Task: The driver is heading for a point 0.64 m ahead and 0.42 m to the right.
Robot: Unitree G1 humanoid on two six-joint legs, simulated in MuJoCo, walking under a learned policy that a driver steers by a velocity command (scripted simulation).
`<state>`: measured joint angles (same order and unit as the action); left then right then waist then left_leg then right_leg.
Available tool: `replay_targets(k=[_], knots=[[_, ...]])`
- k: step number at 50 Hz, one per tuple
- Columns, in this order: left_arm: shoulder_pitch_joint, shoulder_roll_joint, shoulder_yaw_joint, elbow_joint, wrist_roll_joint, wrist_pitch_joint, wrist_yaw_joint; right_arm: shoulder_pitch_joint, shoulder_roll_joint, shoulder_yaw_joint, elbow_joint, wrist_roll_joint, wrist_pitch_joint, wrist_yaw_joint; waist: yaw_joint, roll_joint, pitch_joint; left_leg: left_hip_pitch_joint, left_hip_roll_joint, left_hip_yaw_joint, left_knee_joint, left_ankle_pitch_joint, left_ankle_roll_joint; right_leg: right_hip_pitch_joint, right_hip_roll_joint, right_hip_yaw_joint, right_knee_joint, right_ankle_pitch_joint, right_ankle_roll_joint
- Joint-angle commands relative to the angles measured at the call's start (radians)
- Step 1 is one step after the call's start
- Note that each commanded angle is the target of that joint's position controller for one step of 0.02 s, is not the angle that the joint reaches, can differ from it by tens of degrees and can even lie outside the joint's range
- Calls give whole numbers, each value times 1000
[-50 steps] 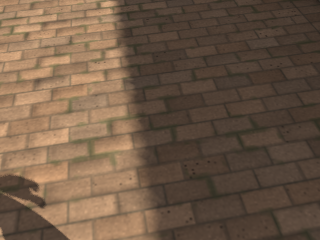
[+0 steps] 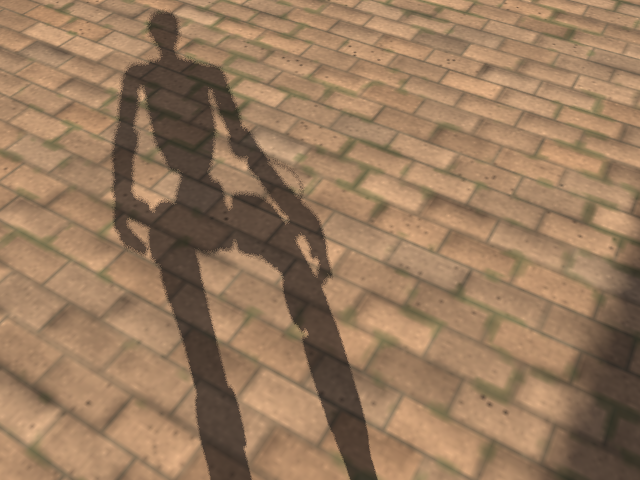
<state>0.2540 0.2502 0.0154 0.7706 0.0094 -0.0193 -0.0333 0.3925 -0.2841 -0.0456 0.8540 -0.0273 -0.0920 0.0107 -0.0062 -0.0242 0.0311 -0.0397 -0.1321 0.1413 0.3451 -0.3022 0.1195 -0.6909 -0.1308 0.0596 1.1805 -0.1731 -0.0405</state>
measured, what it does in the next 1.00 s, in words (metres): walks ahead, turning right: right foot, then left foot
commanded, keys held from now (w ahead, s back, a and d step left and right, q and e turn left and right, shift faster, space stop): w+e+shift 0.40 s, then e+shift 0.60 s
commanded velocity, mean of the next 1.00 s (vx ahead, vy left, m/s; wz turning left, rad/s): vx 0.62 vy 0.00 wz -0.86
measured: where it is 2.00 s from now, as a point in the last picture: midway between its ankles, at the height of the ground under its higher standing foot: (418, 375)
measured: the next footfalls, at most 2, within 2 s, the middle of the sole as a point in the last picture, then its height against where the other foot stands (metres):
right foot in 0.22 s outside the picture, level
left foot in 0.62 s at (371, 338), level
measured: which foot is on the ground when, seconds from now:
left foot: down 0.00-0.22, up 0.24-0.60, down 0.62-1.00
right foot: up 0.00-0.20, down 0.22-0.60, up 0.62-1.00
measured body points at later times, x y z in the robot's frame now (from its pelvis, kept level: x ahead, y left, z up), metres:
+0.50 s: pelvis +0.46 -0.09 +0.00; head +0.49 -0.10 +0.45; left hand +0.54 +0.20 -0.12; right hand +0.63 -0.37 -0.04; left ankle +0.71 +0.03 -0.67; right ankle +0.37 -0.09 -0.73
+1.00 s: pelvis +0.69 -0.15 +0.00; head +0.70 -0.20 +0.44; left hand +1.05 -0.15 -0.06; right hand +0.53 -0.44 -0.11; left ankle +0.81 -0.07 -0.73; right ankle +0.65 -0.28 -0.72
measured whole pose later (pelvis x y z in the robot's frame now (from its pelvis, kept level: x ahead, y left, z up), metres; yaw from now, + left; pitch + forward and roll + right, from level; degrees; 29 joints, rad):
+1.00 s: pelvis +0.69 -0.15 +0.00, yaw -55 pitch +1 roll +3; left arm 0.09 0.35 0.09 0.56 -0.02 0.08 -0.02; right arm 0.12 -0.34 -0.09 0.75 0.02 -0.02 -0.02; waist -0.04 -0.01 0.09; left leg -0.22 0.09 0.26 0.47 -0.24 -0.03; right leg -0.49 -0.09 -0.04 0.72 -0.21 -0.01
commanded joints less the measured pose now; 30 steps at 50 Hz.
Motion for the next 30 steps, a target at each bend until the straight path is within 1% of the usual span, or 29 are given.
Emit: replay_targets(k=[1, 2, 4, 5, 6, 7, 8, 9, 10, 11, 12, 13, 14, 15, 16, 17, 18, 19, 20, 21, 22, 23, 24, 25, 26, 27, 28, 29, 30], knots=[[-65, 50, 13, -53, -6, -3, -15, -74, -69, -12, -60, 8, -50, 9, 19, 55, 111, -165, 223, -24, -264, 460, -13, 13, 1, -55, -175, 199, -22], [-101, 50, 11, -59, -10, -10, -22, -62, -63, -8, -56, 13, -54, 8, 7, 44, 107, -149, 210, 24, -271, 543, -36, 39, 18, -103, -253, 263, -34], [-176, 39, 3, -79, -9, -19, -36, -14, -76, -4, -37, 20, -60, -3, -17, 34, 109, -83, 229, 67, -294, 713, -62, 85, 55, -178, -397, 351, -61], [-185, 41, 1, -82, -8, -21, -41, -3, -92, -4, -30, 21, -62, -12, -12, 42, 93, -19, 245, 82, -278, 870, -79, 112, 84, -205, -451, 379, -80], [-144, 55, 6, -59, -15, -15, -41, -22, -115, -4, -39, 20, -62, -25, 6, 66, 25, 51, 245, 106, -216, 1135, -103, 177, 141, -236, -456, 377, -90], [-130, 70, 8, -68, -1, -16, -43, -10, -150, -11, -39, 19, -54, -38, 28, 111, 27, 107, 278, 115, -118, 1332, -119, 179, 160, -259, -479, 318, -108], [-75, 103, 16, -56, 4, -11, -40, -13, -176, -19, -39, 8, -36, -55, 66, 141, -4, 156, 309, 107, -16, 1481, -130, 233, 196, -272, -490, 229, -125], [56, 141, 33, -20, 9, -7, -32, -42, -195, -26, -45, -2, -15, -66, 142, 155, -59, 145, 323, 100, 149, 1526, -128, 368, 226, -265, -488, 172, -142], [270, 198, 61, 45, 6, -3, -22, -111, -219, -35, -72, -17, 7, -70, 249, 155, -154, 81, 333, 77, 408, 1492, -117, 575, 243, -223, -485, 93, -174], [466, 248, 94, 93, 3, -2, -5, -183, -227, -41, -84, -17, 21, -63, 361, 77, -196, -78, 262, 92, 856, 1163, -108, 779, 204, -116, -575, 55, -240], [382, 294, 113, 103, -15, 12, 11, -218, -55, 4, -130, -31, -3, -33, 233, -231, -116, -498, 55, 31, 1259, -115, -119, 936, 89, 85, -512, 181, -281], [286, 379, 128, 52, 13, 18, 12, -114, -43, 23, -228, 9, -25, -25, 119, -278, -305, -828, 25, -182, 1468, -235, -151, 1149, -94, 623, -714, -74, -505], [248, 299, 121, 13, 10, 17, 21, -180, -88, 34, -238, -9, -49, -22, 145, -41, -258, -875, 90, -262, 1367, -127, -120, 1071, -132, 758, -905, -273, -463], [214, 223, 101, 28, 10, 15, 29, -206, -107, 33, -237, -9, -59, -15, 84, 94, -103, -839, 147, -264, 1214, -41, -108, 869, -111, 689, -964, -311, -395], [185, 198, 93, 39, 7, 6, 30, -223, -97, 37, -243, -23, -51, -14, 31, 137, -21, -777, 184, -251, 1110, -36, -117, 701, -68, 602, -972, -229, -354], [158, 200, 89, 28, 6, -10, 36, -214, -90, 43, -239, -43, -26, -13, -3, 150, 13, -712, 204, -248, 1061, -47, -133, 579, -22, 524, -973, -162, -336], [139, 186, 80, 26, 3, -24, 36, -204, -81, 49, -239, -53, 2, -10, -34, 145, 44, -659, 227, -234, 991, -51, -152, 460, 23, 456, -992, -130, -324], [128, 194, 80, 19, -2, -39, 31, -217, -76, 54, -252, -53, 22, -7, -44, 121, 57, -608, 243, -214, 892, -60, -166, 367, 60, 401, -1012, -109, -316], [121, 211, 85, 11, -5, -51, 27, -271, -72, 59, -278, -51, 30, -3, -35, 101, 75, -575, 251, -184, 789, -18, -177, 302, 92, 353, -1036, -52, -315], [119, 219, 88, 8, -4, -56, 29, -332, -67, 64, -306, -39, 28, 2, -22, 84, 107, -544, 244, -157, 676, 59, -190, 256, 113, 321, -1036, 132, -304], [118, 218, 91, 9, -7, -55, 29, -378, -47, 72, -324, -29, 22, 6, -8, 72, 112, -490, 226, -135, 555, 157, -193, 238, 148, 268, -999, 323, -271], [131, 223, 96, 14, -15, -50, 27, -405, -25, 80, -335, -20, 17, 7, 15, 52, 89, -435, 192, -110, 440, 264, -185, 256, 181, 221, -948, 478, -226], [160, 231, 104, 22, -21, -43, 23, -416, -16, 82, -336, -13, 15, 5, 46, 31, 46, -390, 150, -90, 356, 346, -173, 304, 201, 200, -897, 587, -183], [191, 236, 109, 32, -24, -35, 20, -424, -20, 80, -335, -7, 14, 1, 74, 6, 5, -359, 112, -82, 301, 390, -163, 363, 209, 202, -850, 651, -149], [211, 237, 112, 36, -24, -26, 21, -427, -29, 76, -338, -3, 12, -4, 91, -18, -25, -330, 83, -88, 255, 402, -155, 412, 214, 217, -803, 674, -122], [228, 139, 91, 17, -87, -24, 48, -509, -63, 38, -389, 38, -28, -19, 102, 24, -50, -234, 28, -191, 106, 386, -170, 390, 215, 343, -756, 427, -83], [190, 174, 91, 11, -80, -22, 58, -489, -109, 15, -390, 57, -39, -30, 56, 1, -77, -194, 28, -195, 56, 411, -172, 443, 198, 365, -718, 421, -64], [117, 216, 104, -15, -67, -16, 67, -400, -139, -5, -369, 56, -47, -41, -12, -50, -124, -103, 52, -200, 12, 489, -162, 465, 216, 350, -594, 443, -28], [48, 199, 101, -54, -47, -11, 70, -193, -164, -21, -319, 41, -48, -45, -113, -88, -262, 118, 132, -232, 50, 600, -131, 431, 255, 298, -360, 392, 24]])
